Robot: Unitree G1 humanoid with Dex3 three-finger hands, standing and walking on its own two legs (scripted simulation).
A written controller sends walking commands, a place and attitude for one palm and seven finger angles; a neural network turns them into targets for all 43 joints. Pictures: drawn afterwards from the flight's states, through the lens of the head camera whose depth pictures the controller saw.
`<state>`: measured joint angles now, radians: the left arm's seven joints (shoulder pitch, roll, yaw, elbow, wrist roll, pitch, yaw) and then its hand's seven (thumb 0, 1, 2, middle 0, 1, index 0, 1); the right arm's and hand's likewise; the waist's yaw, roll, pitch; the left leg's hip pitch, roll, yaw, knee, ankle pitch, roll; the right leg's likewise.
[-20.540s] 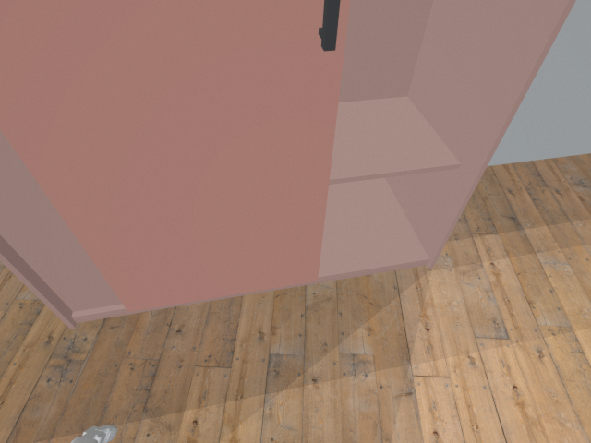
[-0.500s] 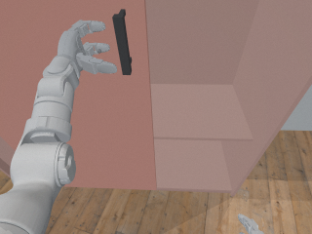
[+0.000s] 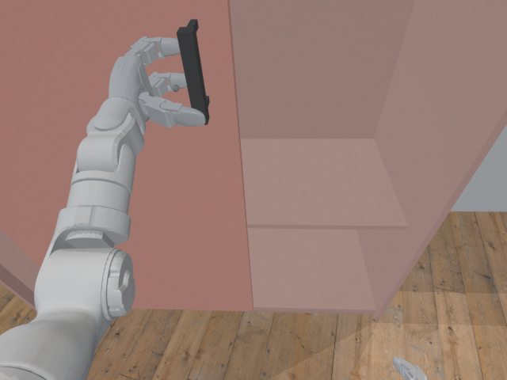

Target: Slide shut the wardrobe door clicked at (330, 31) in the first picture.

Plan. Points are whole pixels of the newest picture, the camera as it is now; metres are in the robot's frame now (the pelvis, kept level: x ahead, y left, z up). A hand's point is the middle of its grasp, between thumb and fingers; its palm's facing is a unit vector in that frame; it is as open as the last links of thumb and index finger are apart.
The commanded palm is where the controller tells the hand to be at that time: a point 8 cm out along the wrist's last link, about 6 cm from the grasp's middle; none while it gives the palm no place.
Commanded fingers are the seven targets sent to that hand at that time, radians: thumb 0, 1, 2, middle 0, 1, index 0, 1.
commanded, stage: feel for the door with the fingertips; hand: left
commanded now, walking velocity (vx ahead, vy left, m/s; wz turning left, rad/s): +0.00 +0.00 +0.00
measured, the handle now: (197, 73) +0.51 +0.09 +0.26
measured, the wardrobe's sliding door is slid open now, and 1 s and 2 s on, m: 0.48 0.48 0.48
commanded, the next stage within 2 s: slide the fingers in behind the handle in 0.30 s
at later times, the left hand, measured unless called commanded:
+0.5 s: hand (163, 83) +0.47 +0.13 +0.27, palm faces -0.03 -1.00 -0.01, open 13.9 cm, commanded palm +0.46 +0.18 +0.26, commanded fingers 0.00 -0.50 0.30 -0.30 -1.20 -0.30 -1.20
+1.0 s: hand (179, 86) +0.46 +0.11 +0.27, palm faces -0.04 -1.00 +0.00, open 14.0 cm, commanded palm +0.44 +0.16 +0.26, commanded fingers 0.00 -0.50 0.30 -0.30 -1.20 -0.30 -1.20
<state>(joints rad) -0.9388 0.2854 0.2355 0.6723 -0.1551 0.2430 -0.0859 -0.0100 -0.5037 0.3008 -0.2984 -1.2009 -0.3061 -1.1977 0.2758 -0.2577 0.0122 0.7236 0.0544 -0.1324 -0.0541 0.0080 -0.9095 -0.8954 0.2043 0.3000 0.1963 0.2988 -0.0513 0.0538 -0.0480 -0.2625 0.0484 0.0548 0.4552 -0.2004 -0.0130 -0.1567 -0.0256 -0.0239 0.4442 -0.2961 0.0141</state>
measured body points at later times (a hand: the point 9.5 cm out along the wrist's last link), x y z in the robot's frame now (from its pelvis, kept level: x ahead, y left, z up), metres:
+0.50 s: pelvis +0.00 +0.01 +0.00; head +0.00 -0.01 +0.45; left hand +0.47 +0.19 +0.27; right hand +0.06 -0.26 -0.12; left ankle +0.02 +0.13 -0.74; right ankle -0.04 -0.13 -0.74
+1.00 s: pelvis +0.00 +0.01 +0.00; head -0.01 -0.01 +0.45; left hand +0.45 +0.16 +0.27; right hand +0.11 -0.24 -0.11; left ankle +0.02 +0.13 -0.74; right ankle -0.04 -0.13 -0.74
